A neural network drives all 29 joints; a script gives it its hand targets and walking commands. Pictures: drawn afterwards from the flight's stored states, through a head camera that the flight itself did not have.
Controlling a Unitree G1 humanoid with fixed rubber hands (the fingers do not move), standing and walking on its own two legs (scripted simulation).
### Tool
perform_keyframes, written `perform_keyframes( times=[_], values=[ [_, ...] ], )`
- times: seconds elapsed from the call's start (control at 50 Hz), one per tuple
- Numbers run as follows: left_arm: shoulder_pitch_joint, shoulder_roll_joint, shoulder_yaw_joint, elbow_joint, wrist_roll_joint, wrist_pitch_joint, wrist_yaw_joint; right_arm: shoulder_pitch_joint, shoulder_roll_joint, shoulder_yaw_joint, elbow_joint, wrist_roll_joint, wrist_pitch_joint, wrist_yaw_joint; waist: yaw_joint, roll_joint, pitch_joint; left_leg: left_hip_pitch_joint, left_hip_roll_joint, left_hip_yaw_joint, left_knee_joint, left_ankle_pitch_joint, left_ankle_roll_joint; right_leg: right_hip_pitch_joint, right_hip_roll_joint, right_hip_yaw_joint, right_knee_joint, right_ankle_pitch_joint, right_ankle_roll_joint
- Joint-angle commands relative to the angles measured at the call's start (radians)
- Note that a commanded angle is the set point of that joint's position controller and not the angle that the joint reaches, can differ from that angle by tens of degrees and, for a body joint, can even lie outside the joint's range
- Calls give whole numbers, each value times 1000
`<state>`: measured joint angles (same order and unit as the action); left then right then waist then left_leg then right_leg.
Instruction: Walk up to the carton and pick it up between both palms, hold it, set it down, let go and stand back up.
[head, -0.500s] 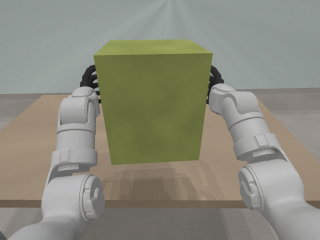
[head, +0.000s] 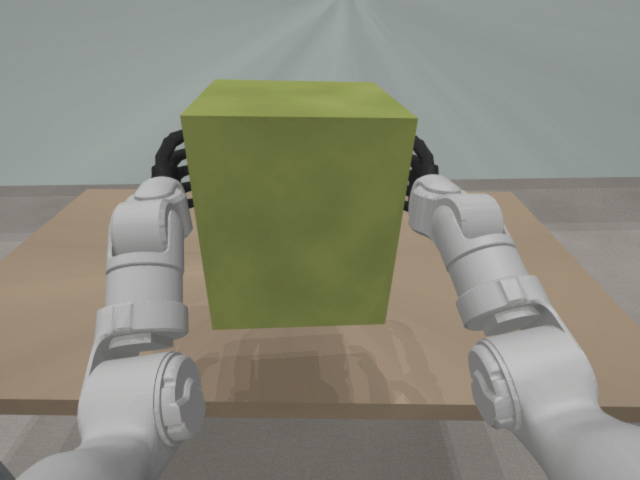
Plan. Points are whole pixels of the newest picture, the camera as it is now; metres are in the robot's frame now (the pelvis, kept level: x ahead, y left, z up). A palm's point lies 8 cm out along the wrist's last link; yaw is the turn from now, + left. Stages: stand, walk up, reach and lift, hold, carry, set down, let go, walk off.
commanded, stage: set down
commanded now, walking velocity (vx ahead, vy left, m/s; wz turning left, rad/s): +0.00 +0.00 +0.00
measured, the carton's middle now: (297, 198) +0.39 +0.00 +0.26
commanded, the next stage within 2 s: none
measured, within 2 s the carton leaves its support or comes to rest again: neither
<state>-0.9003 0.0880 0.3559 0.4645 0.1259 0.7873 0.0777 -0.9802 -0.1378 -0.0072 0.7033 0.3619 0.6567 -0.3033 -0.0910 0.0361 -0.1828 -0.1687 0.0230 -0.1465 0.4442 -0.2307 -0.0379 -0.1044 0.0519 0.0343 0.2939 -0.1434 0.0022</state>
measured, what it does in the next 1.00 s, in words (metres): stands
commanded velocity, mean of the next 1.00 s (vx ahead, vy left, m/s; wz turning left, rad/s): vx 0.00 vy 0.00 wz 0.00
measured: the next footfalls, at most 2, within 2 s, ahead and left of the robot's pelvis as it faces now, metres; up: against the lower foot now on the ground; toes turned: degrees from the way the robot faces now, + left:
none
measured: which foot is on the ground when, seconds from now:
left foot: down 0.00-1.00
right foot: down 0.00-1.00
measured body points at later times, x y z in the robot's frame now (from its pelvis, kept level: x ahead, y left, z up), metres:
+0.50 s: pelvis +0.00 -0.01 +0.00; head -0.05 +0.03 +0.45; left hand +0.42 +0.16 +0.23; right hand +0.41 -0.14 +0.21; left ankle +0.01 +0.14 -0.75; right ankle +0.01 -0.13 -0.75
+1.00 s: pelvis +0.02 +0.00 +0.00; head -0.02 +0.03 +0.45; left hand +0.45 +0.15 +0.20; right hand +0.43 -0.15 +0.18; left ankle +0.01 +0.14 -0.75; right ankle +0.01 -0.12 -0.75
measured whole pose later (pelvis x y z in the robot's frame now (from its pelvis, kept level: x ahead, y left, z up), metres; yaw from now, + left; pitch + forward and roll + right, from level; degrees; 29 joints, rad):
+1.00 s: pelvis +0.02 +0.00 +0.00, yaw +0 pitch -1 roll -2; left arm -0.87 0.08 0.26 0.73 0.13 0.37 0.11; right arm -0.87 -0.09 -0.08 0.90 0.19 0.23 -0.19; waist -0.07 -0.01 -0.09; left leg -0.17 0.01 -0.13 0.42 -0.24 -0.03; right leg -0.11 0.03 0.02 0.28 -0.16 0.01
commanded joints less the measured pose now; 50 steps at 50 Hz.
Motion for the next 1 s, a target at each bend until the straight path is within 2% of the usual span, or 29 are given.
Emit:
perform_keyframes(
  times=[0.0,0.02,0.04,0.12,0.14,0.18,0.2,0.26,0.32,0.38,0.4,0.42,0.46,0.5,0.54,0.58,0.62,0.64,0.66,0.72,0.74,0.76,0.78,0.82,0.86,0.88,0.92,0.94,0.98],
  values=[
    [-962,-716,-437,-88,-161,-142,-161,-1037,752,206,-350,127,-155,133,-32,39,-368,85,-63,78,-68,265,-25,167,28,-51,-25,176,27],
    [-968,-708,-408,-46,-149,-155,-163,-1036,758,182,-279,118,-159,140,-13,40,-342,70,-63,81,-91,209,-16,144,20,-43,-35,117,28],
    [-935,-703,-398,-39,-120,-164,-164,-986,729,176,-255,84,-161,141,-23,22,-319,56,-72,83,-109,201,-11,134,20,-53,-40,109,41],
    [-871,-718,-366,29,-111,-238,-175,-991,773,232,-296,68,-263,146,22,-29,-421,134,-75,91,-65,305,-16,214,8,-63,-19,268,46],
    [-872,-697,-367,49,-103,-245,-182,-959,747,215,-228,66,-267,140,-21,-21,-353,151,-75,85,-75,300,-19,183,14,-66,-27,255,50],
    [-883,-675,-324,120,-58,-278,-188,-953,772,157,-175,5,-307,158,-24,-15,-280,131,-68,96,-110,189,-1,133,6,-82,-52,110,53],
    [-845,-672,-273,204,-36,-278,-196,-984,746,139,-153,-21,-320,159,12,-20,-220,107,-66,108,-131,130,14,119,-6,-76,-66,46,50],
    [-868,-710,-315,105,-36,-333,-194,-988,744,155,-213,-61,-394,173,8,-22,-342,158,-71,115,-102,255,-4,198,4,-89,-33,165,56],
    [-899,-752,-404,38,-53,-367,-188,-1033,726,175,-234,-60,-467,174,-18,35,-424,211,-81,106,-64,383,-41,212,10,-100,-17,290,55],
    [-890,-807,-474,2,-86,-396,-160,-1004,735,197,-259,-77,-507,183,-12,72,-473,297,-72,113,-48,438,-59,158,19,-103,-20,261,30],
    [-880,-832,-520,-3,-91,-405,-154,-996,725,233,-287,-56,-518,179,-38,77,-486,289,-70,109,-31,483,-60,172,13,-113,-15,295,35],
    [-837,-798,-508,16,-82,-398,-153,-984,740,241,-285,-62,-514,182,-21,35,-471,290,-67,102,-29,496,-51,169,26,-106,-14,293,40],
    [-875,-821,-509,-21,-81,-414,-148,-944,733,214,-220,-91,-515,185,-31,71,-430,293,-64,110,-30,477,-64,149,15,-102,-22,277,32],
    [-848,-819,-514,-9,-78,-412,-146,-955,751,254,-284,-74,-530,187,0,48,-461,235,-72,118,-45,409,-43,199,0,-90,-13,288,41],
    [-867,-836,-549,-67,-98,-428,-136,-942,758,251,-312,-68,-538,192,-26,73,-516,262,-81,119,-28,465,-57,203,9,-89,0,335,38],
    [-848,-842,-568,-74,-111,-435,-128,-947,780,292,-346,-55,-544,190,0,67,-548,267,-79,105,-19,485,-55,198,11,-97,11,365,37],
    [-829,-861,-584,-35,-108,-432,-122,-989,763,280,-355,-61,-545,191,-19,102,-525,246,-80,101,-20,458,-55,182,-1,-90,2,334,28],
    [-827,-830,-542,8,-94,-430,-119,-935,753,253,-277,-84,-531,191,-12,78,-456,231,-75,99,-27,440,-51,150,5,-86,-9,294,26],
    [-818,-853,-562,40,-90,-430,-121,-965,746,252,-301,-76,-540,196,-10,98,-480,235,-68,104,-28,435,-49,137,1,-86,-8,271,24],
    [-819,-862,-554,-13,-93,-454,-106,-937,755,266,-290,-81,-539,212,17,94,-516,266,-67,104,-8,515,-66,133,14,-83,-7,323,15],
    [-796,-872,-551,59,-93,-450,-107,-940,744,234,-242,-91,-541,215,-1,79,-492,249,-61,99,-17,492,-68,122,18,-89,-12,284,14],
    [-848,-897,-574,-45,-116,-473,-98,-981,773,266,-340,-68,-556,218,7,94,-619,315,-58,88,3,552,-75,124,23,-98,1,330,15],
    [-800,-888,-566,3,-104,-468,-89,-982,743,280,-335,-66,-543,214,30,74,-590,301,-57,98,14,590,-68,115,21,-95,-3,328,10],
    [-760,-825,-496,125,-64,-452,-104,-910,733,219,-213,-123,-511,210,-9,21,-446,247,-58,94,-22,480,-55,114,14,-92,-23,294,15],
    [-817,-846,-490,117,-60,-467,-106,-922,728,182,-167,-127,-518,224,-1,55,-422,223,-61,109,-47,386,-54,101,1,-91,-32,218,17],
    [-804,-860,-505,64,-73,-473,-101,-915,747,194,-205,-118,-535,225,19,80,-483,262,-54,109,-29,479,-63,118,14,-93,-15,277,14],
    [-828,-850,-553,22,-119,-504,-93,-875,775,220,-196,-111,-539,225,-7,47,-557,303,-52,85,5,613,-77,120,29,-95,-8,392,22],
    [-807,-860,-566,-3,-104,-511,-97,-868,770,241,-221,-109,-539,226,5,56,-613,332,-55,101,28,655,-84,136,25,-100,10,460,19],
    [-783,-842,-524,66,-107,-506,-100,-882,772,243,-213,-92,-527,214,29,32,-542,263,-62,104,3,590,-57,159,8,-77,-2,462,23]
  ],
)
